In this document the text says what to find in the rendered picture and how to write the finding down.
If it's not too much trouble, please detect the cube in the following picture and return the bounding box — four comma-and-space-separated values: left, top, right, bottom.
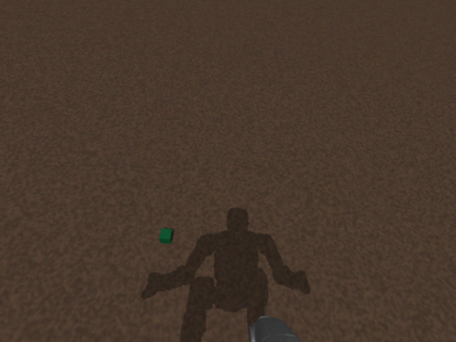
159, 228, 173, 244

